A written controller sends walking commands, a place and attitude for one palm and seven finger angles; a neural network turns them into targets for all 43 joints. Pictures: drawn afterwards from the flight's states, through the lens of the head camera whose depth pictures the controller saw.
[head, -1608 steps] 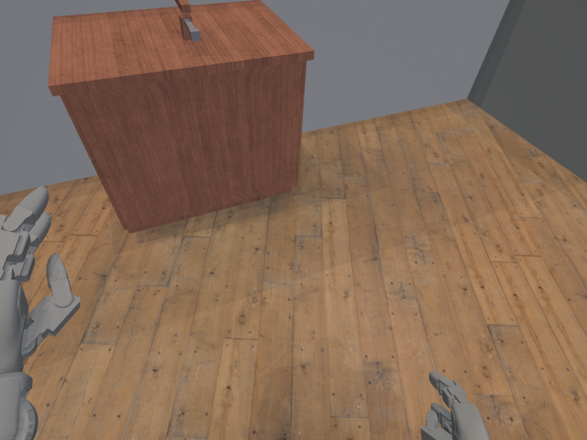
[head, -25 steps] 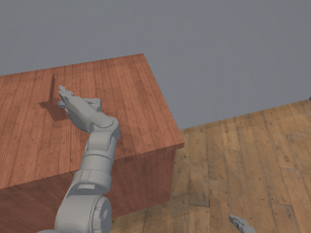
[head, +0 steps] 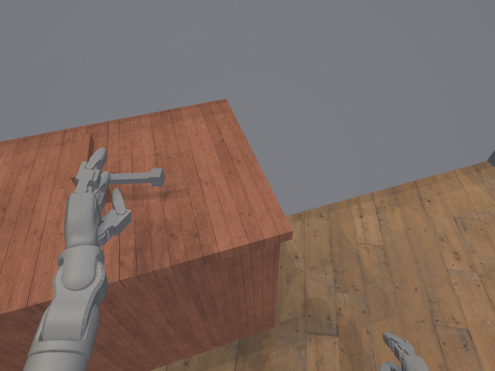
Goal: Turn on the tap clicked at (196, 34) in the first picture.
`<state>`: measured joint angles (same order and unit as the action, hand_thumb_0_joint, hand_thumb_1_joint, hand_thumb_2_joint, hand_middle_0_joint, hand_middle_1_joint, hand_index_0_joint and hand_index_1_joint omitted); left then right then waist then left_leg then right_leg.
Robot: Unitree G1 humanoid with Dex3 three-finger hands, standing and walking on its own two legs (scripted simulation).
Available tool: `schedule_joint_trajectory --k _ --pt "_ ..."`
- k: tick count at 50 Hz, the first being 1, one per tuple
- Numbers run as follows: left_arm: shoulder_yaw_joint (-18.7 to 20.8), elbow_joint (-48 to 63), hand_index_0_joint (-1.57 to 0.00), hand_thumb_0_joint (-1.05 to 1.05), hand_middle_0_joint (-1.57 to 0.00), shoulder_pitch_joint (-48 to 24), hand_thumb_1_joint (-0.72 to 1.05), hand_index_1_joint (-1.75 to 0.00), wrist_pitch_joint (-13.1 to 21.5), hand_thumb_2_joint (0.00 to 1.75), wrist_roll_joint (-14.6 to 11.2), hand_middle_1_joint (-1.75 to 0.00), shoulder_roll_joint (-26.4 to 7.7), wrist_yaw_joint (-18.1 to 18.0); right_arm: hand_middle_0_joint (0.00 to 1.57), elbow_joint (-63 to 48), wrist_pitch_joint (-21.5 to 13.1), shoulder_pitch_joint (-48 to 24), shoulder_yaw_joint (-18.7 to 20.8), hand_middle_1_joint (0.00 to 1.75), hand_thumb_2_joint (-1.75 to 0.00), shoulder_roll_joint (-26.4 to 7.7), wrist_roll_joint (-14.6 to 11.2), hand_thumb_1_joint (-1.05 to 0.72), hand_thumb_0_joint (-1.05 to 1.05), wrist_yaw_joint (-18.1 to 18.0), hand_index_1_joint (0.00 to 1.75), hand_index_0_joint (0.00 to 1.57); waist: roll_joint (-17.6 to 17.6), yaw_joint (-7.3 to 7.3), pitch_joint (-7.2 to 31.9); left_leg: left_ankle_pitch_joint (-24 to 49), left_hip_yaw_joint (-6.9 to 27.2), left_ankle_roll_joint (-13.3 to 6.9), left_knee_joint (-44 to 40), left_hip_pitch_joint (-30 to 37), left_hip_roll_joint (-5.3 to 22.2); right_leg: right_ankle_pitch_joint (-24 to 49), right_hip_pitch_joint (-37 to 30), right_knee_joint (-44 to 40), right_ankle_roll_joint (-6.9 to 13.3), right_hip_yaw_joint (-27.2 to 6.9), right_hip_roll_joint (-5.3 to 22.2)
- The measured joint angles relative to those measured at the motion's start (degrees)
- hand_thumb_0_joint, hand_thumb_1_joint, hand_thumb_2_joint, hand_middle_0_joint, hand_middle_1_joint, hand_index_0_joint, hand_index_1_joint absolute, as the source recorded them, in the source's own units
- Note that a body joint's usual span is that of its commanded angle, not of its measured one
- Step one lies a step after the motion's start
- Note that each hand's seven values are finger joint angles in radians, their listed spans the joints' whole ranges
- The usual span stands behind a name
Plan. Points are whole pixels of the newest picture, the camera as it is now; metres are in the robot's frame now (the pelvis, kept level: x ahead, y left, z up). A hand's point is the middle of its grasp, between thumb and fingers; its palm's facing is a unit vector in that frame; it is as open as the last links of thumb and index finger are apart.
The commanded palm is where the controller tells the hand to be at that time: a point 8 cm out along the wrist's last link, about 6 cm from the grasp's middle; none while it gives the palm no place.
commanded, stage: draw the hand back beside the body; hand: left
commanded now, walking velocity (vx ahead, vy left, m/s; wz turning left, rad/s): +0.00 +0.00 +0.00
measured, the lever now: (157, 177) +0.48 +0.24 +0.03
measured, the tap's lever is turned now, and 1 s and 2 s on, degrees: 74 74 74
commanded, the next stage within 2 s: step back with the hand held close in 1.04 s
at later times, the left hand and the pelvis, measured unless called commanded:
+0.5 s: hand (83, 244) +0.24 +0.24 +0.15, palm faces +0.34 -0.89 -0.29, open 7.5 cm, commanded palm +0.19 +0.28 +0.16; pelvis +0.00 +0.02 +0.00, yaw +0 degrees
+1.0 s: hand (53, 267) +0.20 +0.26 +0.16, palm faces +0.43 -0.83 -0.35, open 7.4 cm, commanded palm +0.15 +0.30 +0.17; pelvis +0.00 +0.01 +0.00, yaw +1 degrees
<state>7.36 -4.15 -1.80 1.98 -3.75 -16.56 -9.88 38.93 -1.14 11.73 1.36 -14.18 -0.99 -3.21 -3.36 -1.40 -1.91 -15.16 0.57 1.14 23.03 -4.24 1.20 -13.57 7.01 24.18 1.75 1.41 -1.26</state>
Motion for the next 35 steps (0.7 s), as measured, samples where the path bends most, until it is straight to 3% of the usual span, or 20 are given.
schedule_joint_trajectory --k 4,9,15,24,35 --pt "-0.9 1.3 -0.17 0.02 -0.17 0.2 0.9 -0.2 2.5 0.89 0.1 -0.2 0.3 1.3 0.2 0.3 -0.5 -1.7 -0.6 0.3 -0.9 0.1 0.0 -0.9 0.01 0.1 0.3 0.2 0.1 -0.66 -0.8 1.2 0.3 -0.4 -1.2 0.5 -0.6 1.0 -0.7 -1.2 -0.4 0.2 0.6" --pt "-0.9 4.0 -0.17 0.02 -0.17 2.9 0.89 -0.22 3.8 0.89 0.2 -0.22 0.9 2.7 0.2 -0.9 -0.7 -3.4 -1.5 0.3 -0.9 1.5 0.4 -0.9 0.01 0.4 0.3 0.2 0.2 -0.18 -0.9 2.0 -0.2 -0.7 -2.5 1.2 -0.8 2.0 -1.2 -2.5 -0.7 -0.3 0.8" --pt "0.9 9.7 -0.18 0.02 -0.18 8.8 0.89 -0.23 3.7 0.89 0.1 -0.24 0.4 3.6 0.2 -2.3 -0.6 -3.0 -1.9 0.3 -0.9 2.8 0.6 -0.9 0.01 0.9 0.3 0.2 0.2 -0.07 -0.6 1.9 -0.7 -0.9 -2.8 2.1 -0.8 2.4 -2.3 -3.6 -0.9 -0.7 0.7" --pt "3.0 17.0 -0.19 0.02 -0.19 15.6 0.89 -0.26 4.1 0.89 0.1 -0.26 -0.5 3.3 0.2 -1.4 -1.2 -1.6 -1.5 0.3 -0.9 2.2 0.8 -0.9 0.01 1.0 0.3 0.2 0.0 -1.19 -0.9 1.5 -0.2 -1.3 -2.3 2.1 -1.2 2.2 -2.7 -3.6 -1.3 -0.3 1.2" --pt "6.3 24.0 -0.2 0.02 -0.2 23.6 0.89 -0.29 4.7 0.89 0.2 -0.29 -1.7 2.9 0.2 -1.2 -2.8 -1.3 -0.6 0.3 -0.9 1.9 1.0 -0.9 0.01 0.9 0.3 0.2 0.1 -1.33 -0.3 0.6 0.0 -1.2 -1.2 1.4 -1.0 1.4 -2.3 -2.9 -1.3 0.0 1.0"
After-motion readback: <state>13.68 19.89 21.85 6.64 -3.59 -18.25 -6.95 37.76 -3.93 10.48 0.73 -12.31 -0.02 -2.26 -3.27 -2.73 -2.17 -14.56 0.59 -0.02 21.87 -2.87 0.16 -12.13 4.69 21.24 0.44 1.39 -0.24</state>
